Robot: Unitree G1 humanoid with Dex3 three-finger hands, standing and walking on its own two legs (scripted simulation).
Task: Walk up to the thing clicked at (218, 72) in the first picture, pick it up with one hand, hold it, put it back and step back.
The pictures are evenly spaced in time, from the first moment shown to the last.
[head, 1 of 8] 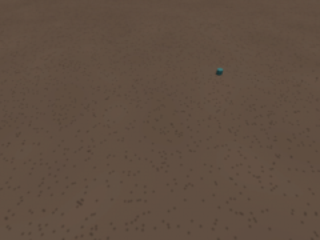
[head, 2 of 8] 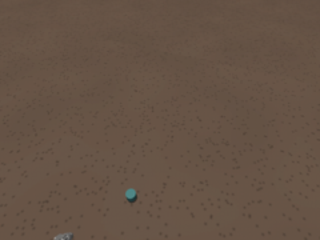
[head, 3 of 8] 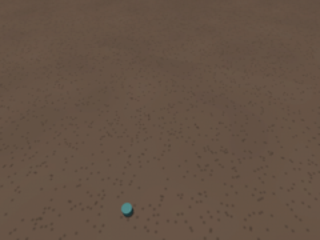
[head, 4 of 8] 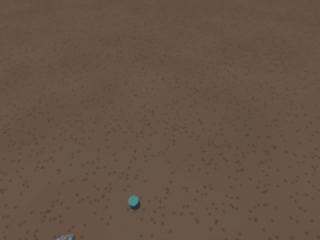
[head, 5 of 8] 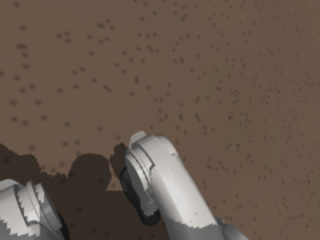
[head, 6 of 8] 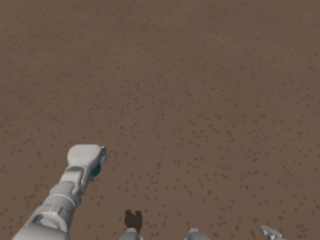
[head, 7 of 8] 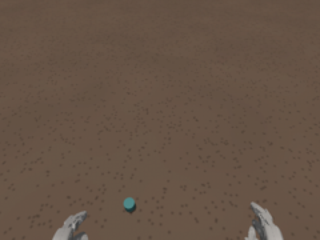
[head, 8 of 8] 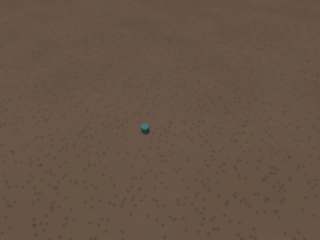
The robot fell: no
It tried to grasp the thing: yes
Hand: left
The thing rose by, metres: 0.69
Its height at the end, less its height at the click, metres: +0.00
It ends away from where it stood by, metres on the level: 0.01
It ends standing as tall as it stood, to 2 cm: yes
